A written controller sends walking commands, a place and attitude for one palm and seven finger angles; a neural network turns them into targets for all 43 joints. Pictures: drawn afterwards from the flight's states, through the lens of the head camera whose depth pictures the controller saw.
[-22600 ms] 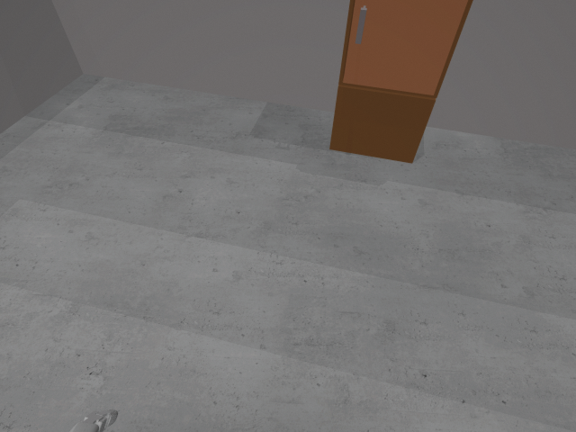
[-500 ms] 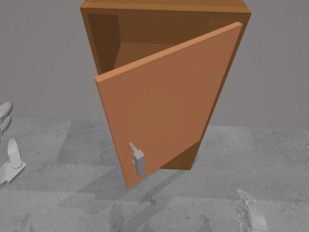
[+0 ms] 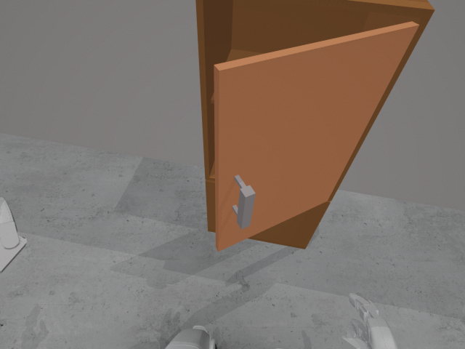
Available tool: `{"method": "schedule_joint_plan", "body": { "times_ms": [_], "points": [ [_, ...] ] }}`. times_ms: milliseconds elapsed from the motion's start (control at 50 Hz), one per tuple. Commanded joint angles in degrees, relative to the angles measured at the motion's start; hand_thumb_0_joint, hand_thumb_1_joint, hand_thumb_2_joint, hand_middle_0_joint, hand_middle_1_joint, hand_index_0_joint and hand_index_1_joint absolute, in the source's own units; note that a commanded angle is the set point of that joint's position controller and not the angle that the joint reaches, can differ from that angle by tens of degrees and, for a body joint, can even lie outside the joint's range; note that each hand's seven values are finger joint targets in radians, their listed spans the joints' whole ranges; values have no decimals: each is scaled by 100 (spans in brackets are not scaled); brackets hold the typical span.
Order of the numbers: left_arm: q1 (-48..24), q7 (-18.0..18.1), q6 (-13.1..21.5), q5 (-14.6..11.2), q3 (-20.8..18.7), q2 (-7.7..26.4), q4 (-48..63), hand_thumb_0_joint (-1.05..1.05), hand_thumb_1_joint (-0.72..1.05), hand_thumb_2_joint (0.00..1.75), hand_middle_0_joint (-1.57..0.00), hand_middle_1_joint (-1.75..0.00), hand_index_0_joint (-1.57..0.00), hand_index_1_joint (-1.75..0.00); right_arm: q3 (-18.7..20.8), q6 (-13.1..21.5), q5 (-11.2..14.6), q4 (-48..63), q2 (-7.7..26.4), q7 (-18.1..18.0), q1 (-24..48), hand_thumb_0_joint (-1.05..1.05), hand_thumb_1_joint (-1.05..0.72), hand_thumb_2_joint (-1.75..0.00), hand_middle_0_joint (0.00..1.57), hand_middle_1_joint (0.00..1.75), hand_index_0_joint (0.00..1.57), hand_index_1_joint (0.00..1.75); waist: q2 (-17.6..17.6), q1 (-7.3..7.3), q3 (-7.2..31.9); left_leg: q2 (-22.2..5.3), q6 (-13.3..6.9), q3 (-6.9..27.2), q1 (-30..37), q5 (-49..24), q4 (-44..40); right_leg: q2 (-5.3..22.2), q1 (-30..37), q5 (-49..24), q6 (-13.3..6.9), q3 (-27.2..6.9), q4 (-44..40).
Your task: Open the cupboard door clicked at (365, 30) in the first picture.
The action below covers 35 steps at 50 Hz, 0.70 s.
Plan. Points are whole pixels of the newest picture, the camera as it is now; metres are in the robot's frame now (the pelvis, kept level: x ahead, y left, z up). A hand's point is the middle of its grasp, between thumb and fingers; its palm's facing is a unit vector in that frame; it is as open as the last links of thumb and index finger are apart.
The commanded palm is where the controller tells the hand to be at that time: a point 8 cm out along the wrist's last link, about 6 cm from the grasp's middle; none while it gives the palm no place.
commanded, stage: step back with the hand held close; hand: left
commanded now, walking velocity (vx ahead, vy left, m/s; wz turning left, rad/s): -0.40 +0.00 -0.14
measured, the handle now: (240, 201) +0.43 +0.02 -0.06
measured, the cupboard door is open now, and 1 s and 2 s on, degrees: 38 38 38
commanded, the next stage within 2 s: stop stepping back and stand still in 0.26 s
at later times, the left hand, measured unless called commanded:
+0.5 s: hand (16, 321) +0.11 +0.22 +0.18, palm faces +0.22 -0.85 -0.48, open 7.4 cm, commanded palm +0.04 +0.28 +0.19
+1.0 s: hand out of the picture +0.03 +0.21 +0.20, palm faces +0.29 -0.81 -0.52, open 7.4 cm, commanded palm -0.01 +0.26 +0.19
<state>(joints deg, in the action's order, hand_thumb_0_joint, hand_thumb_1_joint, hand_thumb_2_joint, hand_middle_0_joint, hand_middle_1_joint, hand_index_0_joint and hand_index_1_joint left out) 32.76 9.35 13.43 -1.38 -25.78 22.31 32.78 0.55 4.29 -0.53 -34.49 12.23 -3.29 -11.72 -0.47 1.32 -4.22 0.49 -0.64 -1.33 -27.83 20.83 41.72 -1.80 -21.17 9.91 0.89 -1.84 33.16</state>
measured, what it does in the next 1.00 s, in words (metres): walks backwards: right foot, then left foot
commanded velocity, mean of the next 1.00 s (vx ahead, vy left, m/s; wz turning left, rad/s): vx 0.01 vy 0.04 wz -0.04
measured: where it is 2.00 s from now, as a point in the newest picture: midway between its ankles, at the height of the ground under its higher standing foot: outside the picture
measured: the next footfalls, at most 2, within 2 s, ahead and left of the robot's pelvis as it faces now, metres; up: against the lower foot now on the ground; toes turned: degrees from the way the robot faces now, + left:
right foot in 0.48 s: -0.27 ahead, -0.08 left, +0.00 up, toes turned -11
left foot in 0.60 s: +0.03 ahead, +0.08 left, +0.00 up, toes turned -7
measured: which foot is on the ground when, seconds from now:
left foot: down 0.00-0.50, up 0.52-0.58, down 0.60-0.78, up 0.80-1.00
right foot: down 0.00-0.08, up 0.10-0.46, down 0.48-0.66, up 0.68-0.76, down 0.78-1.00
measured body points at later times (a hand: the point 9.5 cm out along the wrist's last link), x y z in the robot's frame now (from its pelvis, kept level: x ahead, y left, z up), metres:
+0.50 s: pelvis -0.14 +0.01 -0.01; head -0.08 +0.03 +0.44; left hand +0.09 +0.27 +0.21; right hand +0.04 -0.23 -0.08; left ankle +0.08 +0.08 -0.72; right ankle -0.31 -0.07 -0.73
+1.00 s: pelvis -0.20 -0.01 +0.02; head -0.21 -0.02 +0.47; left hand +0.00 +0.25 +0.22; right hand -0.14 -0.28 -0.08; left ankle -0.17 +0.13 -0.66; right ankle -0.24 -0.06 -0.72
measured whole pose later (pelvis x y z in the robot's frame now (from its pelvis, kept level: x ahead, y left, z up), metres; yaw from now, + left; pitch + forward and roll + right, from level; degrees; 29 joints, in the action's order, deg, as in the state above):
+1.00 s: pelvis -0.20 -0.01 +0.02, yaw -9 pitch +2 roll +3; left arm 34.8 8.0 14.3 -0.7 -23.8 24.0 27.0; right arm 1.6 6.6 -0.4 -40.6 12.7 -4.9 -19.3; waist 2.7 0.0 4.4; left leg -1.0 0.3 -2.7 -27.2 15.6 52.5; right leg -0.7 -11.2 17.2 -4.9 2.6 26.6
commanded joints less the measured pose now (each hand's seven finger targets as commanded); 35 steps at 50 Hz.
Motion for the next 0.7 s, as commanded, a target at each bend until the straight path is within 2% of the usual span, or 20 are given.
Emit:
{"method": "schedule_joint_plan", "body": {
  "times_ms": [0, 20, 60, 80, 120, 160, 240, 360, 400, 420, 460, 480, 500, 520, 560, 580, 600, 620, 640, 680],
  "points": [
    [-966, 173, 208, -39, -377, 1142, 826, 0, 90, 90, -20, -30, -20, -30, 275, 235, 29, 672, 645, -97, 340, 0, -90, -90, 20, 30, 20, 30, 862, -355, 586, -98, 28, 176, 1831, 42, -345, 1059, -1570, 1545, -430, -1066, -1607],
    [-1073, 154, 208, -57, -363, 1146, 890, 0, 90, 90, -20, -30, -20, -30, 255, 243, 43, 761, 739, -138, 454, 0, -90, -90, 20, 30, 20, 30, 232, -326, 326, -335, -101, 550, 1352, 474, -1342, 592, -1390, 1735, -207, -776, -1118],
    [-1197, 174, 320, 55, -619, 1160, 1107, 0, 90, 90, -20, -30, -20, -30, 268, 387, 22, 882, 921, -224, 665, 0, -90, -90, 20, 30, 20, 30, -1814, -185, 410, -1911, -779, 2285, -1039, 1852, -3324, -427, 730, 1065, 146, 67, 1848],
    [-1254, 190, 376, 138, -904, 1482, 1095, 0, 90, 90, -20, -30, -20, -30, 310, 463, -49, 815, 755, -228, 735, 0, -90, -90, 20, 30, 20, 30, -1938, -173, 708, -2302, -1009, 2664, -1535, 2235, -3742, -455, 1228, 1384, 104, -153, 3415],
    [-1040, 122, 400, 35, -863, 1330, 1156, 0, 90, 90, -20, -30, -20, -30, 439, 549, -35, 760, 690, -94, 674, 0, -90, -90, 20, 30, 20, 30, -968, -130, 1029, -2261, -988, 2192, -846, 1546, -3352, -428, 771, 1628, 73, -316, 4215],
    [-658, 108, 307, -82, -796, 1190, 1288, 0, 90, 90, -20, -30, -20, -30, 484, 581, -15, 739, 707, 30, 739, 0, -90, -90, 20, 30, 20, 30, -642, -53, 1206, -1911, -834, 1539, 65, 864, -2991, -354, 231, 1682, 73, -104, 4009],
    [-548, 115, 193, -244, -389, 932, 1595, 0, 90, 90, -20, -30, -20, -30, 330, 625, -25, 596, 621, 78, 711, 0, -90, -90, 20, 30, 20, 30, -1164, -137, 1455, -1606, -452, 1162, 1230, 535, -3399, -328, 196, 2189, -3, 397, 2367],
    [-537, 33, 338, -349, -615, 1281, 1494, 0, 90, 90, -20, -30, -20, -30, 283, 621, -132, 430, 565, 61, 440, 0, -90, -90, 20, 30, 20, 30, -1693, -98, 2050, -1307, 274, 513, 2390, -346, -3519, -489, 981, 2480, -321, 797, -418],
    [-103, -36, 366, -415, -831, 1456, 1538, 0, 90, 90, -20, -30, -20, -30, 226, 536, -67, 587, 457, 112, 448, 0, -90, -90, 20, 30, 20, 30, -1410, -43, 2095, -726, 521, -79, 2611, -1058, -2682, -310, 1161, 1676, -501, 751, -1836],
    [-36, -62, 421, -395, -1040, 1715, 1614, 0, 90, 90, -20, -30, -20, -30, 186, 464, -18, 596, 471, 107, 465, 0, -90, -90, 20, 30, 20, 30, -726, -66, 1843, -417, 391, -398, 2777, -1196, -1662, 266, 522, 1126, -561, 257, -2247],
    [176, -33, 428, -451, -1485, 2153, 1715, 0, 90, 90, -20, -30, -20, -30, 84, 333, -1, 691, 423, 67, 705, 0, -90, -90, 20, 30, 20, 30, 703, -29, 1464, -148, 194, -210, 2100, -835, 264, 1508, -298, 126, -641, -618, -2319],
    [35, 21, 459, -453, -1786, 2423, 1846, 0, 90, 90, -20, -30, -20, -30, 42, 392, -74, 742, 456, 77, 766, 0, -90, -90, 20, 30, 20, 30, 436, 9, 1725, -228, 172, -75, 1721, -697, 625, 1786, -31, -437, -938, -643, -1998],
    [-45, -54, 371, -435, -1225, 1789, 1599, 0, 90, 90, -20, -30, -20, -30, 77, 426, 53, 692, 412, 50, 547, 0, -90, -90, 20, 30, 20, 30, 880, -80, 1646, -174, 125, 44, 1279, -826, 638, 1460, 586, -723, -901, -270, -1466],
    [110, -71, 236, -390, -1248, 1726, 1499, 0, 90, 90, -20, -30, -20, -30, 147, 447, 119, 820, 538, 24, 636, 0, -90, -90, 20, 30, 20, 30, 1054, -103, 1323, -267, 56, 0, 1089, -1211, 297, 1247, 726, -1166, -807, -424, -1269],
    [-23, -18, 102, -384, -1139, 1563, 1121, 0, 90, 90, -20, -30, -20, -30, 90, 434, 121, 652, 572, -96, 498, 0, -90, -90, 20, 30, 20, 30, 208, -327, 1095, -184, -69, -244, 1903, -1903, -794, 931, 583, -1755, -439, 136, -643],
    [-290, -43, 33, -385, -875, 1327, 726, 0, 90, 90, -20, -30, -20, -30, 95, 482, 157, 533, 671, -140, 452, 0, -90, -90, 20, 30, 20, 30, -310, -458, 911, -233, -164, 16, 2420, -1915, -1027, 694, 70, -1137, -198, 383, -146],
    [-681, -18, 21, -343, -729, 1282, 356, 0, 90, 90, -20, -30, -20, -30, 82, 503, 139, 490, 783, -203, 394, 0, -90, -90, 20, 30, 20, 30, -916, -447, 592, -624, -406, 678, 2310, -1593, -1471, 322, -198, -244, -19, 503, 343],
    [-842, 33, 6, -288, -718, 1302, -36, 0, 90, 90, -20, -30, -20, -30, 111, 529, 72, 432, 890, -229, 295, 0, -90, -90, 20, 30, 20, 30, -1314, -400, 663, -1229, -771, 1832, 2107, -857, -2144, 25, -310, 1081, 90, 501, 925],
    [-1073, 55, 27, -246, -712, 1447, 80, 0, 90, 90, -20, -30, -20, -30, 91, 555, 14, 469, 808, -234, 421, 0, -90, -90, 20, 30, 20, 30, -1680, -331, 646, -1567, -829, 2564, 1424, 988, -3190, -67, -80, 2288, -20, 374, 1621],
    [-1086, 44, -2, -173, -768, 1566, 61, 0, 90, 90, -20, -30, -20, -30, 119, 561, 5, 540, 811, -229, 606, 0, -90, -90, 20, 30, 20, 30, -1057, -117, 313, -1420, -396, 2164, -391, 2243, -3797, -192, 1198, 2532, -269, 520, 1461]
  ]
}}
